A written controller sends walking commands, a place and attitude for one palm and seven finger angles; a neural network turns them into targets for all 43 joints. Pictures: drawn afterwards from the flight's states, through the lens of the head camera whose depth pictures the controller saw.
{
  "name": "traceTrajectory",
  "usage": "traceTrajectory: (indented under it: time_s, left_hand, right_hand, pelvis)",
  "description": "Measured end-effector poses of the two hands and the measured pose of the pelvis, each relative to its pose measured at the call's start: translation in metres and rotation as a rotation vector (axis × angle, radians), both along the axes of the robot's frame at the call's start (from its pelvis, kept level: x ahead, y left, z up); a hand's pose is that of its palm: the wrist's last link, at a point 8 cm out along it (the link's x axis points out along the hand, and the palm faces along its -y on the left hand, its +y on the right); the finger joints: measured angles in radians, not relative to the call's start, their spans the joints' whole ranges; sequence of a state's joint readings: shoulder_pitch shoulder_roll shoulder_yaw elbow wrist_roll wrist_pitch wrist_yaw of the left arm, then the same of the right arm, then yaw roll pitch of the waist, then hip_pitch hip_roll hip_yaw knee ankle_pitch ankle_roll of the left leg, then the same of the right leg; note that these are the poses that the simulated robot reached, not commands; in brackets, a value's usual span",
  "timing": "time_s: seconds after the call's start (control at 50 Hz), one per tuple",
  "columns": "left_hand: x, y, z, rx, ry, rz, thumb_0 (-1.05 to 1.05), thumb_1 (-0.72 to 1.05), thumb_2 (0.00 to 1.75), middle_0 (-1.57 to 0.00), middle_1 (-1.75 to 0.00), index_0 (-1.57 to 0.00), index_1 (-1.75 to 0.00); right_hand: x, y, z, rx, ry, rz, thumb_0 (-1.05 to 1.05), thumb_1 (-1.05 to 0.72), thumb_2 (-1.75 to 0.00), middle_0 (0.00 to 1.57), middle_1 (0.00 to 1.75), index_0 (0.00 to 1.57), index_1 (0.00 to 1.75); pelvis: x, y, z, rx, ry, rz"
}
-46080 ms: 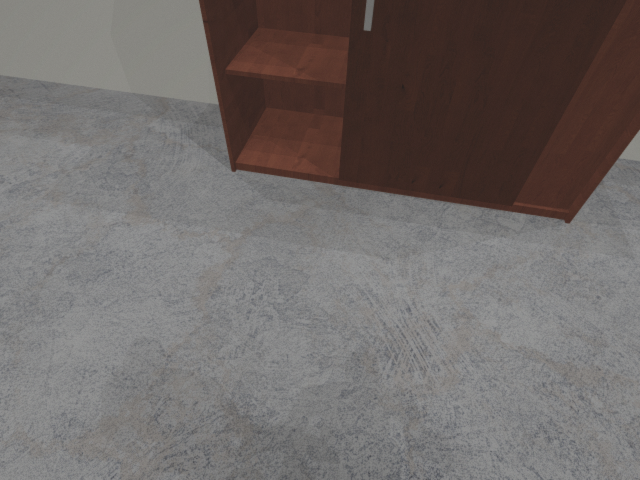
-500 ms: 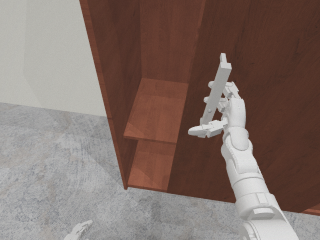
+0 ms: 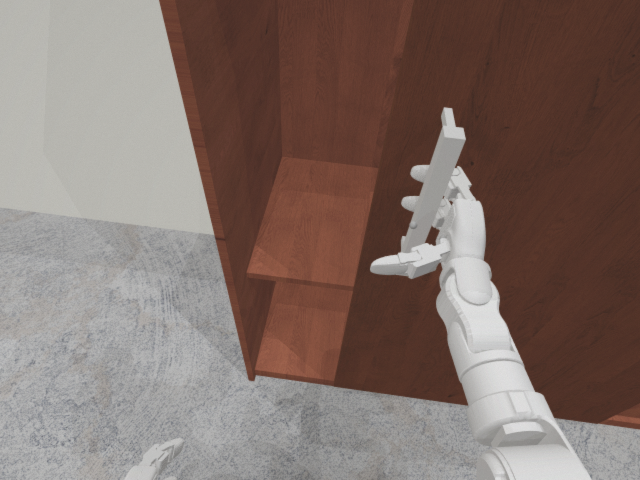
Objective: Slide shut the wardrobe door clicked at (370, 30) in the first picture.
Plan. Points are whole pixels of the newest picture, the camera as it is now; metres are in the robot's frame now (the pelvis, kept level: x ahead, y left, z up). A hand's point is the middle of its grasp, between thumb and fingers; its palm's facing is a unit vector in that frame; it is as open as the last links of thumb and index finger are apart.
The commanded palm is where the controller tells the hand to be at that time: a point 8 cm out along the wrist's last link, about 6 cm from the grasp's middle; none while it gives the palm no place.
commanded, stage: slide the fingers in behind the handle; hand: right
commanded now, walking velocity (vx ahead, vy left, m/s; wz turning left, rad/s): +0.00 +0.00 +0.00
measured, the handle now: (423, 202) +0.46 -0.09 +0.11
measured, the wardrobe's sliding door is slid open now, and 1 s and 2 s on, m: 0.25 0.25 0.25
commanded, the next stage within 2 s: grip the handle and tug to test in 0.50 s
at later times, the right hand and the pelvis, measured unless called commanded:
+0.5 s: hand (411, 225) +0.40 -0.06 +0.13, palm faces +0.00 +1.00 -0.01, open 14.1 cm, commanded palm +0.38 -0.11 +0.12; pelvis +0.00 +0.00 +0.00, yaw +0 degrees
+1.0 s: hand (409, 221) +0.41 -0.06 +0.12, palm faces +0.01 +1.00 -0.01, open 10.4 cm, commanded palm +0.39 -0.11 +0.12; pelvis +0.00 -0.01 +0.00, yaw +0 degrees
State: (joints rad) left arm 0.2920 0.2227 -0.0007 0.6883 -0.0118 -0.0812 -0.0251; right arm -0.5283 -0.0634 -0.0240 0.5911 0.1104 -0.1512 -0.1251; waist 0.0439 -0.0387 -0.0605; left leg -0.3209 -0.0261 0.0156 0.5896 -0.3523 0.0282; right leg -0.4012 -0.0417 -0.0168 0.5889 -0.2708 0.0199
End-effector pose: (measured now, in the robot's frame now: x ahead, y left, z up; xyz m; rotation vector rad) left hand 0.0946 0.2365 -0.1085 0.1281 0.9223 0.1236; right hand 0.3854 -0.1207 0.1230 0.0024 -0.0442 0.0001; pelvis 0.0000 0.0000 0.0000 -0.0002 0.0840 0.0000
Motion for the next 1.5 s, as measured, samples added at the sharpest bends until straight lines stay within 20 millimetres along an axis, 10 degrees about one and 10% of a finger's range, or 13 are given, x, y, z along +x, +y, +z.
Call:
traceTrajectory:
  time_s: [0.72, 1.3, 1.5]
  left_hand:
    - [-0.004, -0.009, -0.003, -0.002, 0.023, -0.016, 0.01, 0.91, 0.9, -0.2, -0.3, -0.19, -0.3]
    - [0.001, -0.008, -0.002, -0.011, 0.017, -0.004, 0.01, 0.91, 0.9, -0.2, -0.3, -0.19, -0.3]
    - [0.013, -0.007, 0.001, -0.012, -0.001, -0.007, 0.01, 0.91, 0.9, -0.2, -0.3, -0.19, -0.3]
  right_hand:
    - [0.001, 0.004, 0.001, -0.013, 0.005, 0.0, -0.02, 0.46, -0.32, 0.3, 1.21, 0.28, 1.2]
    - [0.007, 0.003, 0.0, -0.004, 0.002, -0.004, 0.0, -0.7, -0.82, 0.43, 1.38, 0.39, 1.37]
    - [0.006, 0.004, 0.0, -0.004, 0.003, -0.007, 0.0, -0.72, -0.8, 0.4, 1.4, 0.37, 1.39]
  pelvis:
    - [-0.004, -0.005, -0.001, 0.003, 0.0, -0.01]
    - [0.004, -0.005, -0.001, 0.001, 0.01, -0.002]
    - [0.009, -0.004, 0.0, -0.001, 0.008, 0.001]
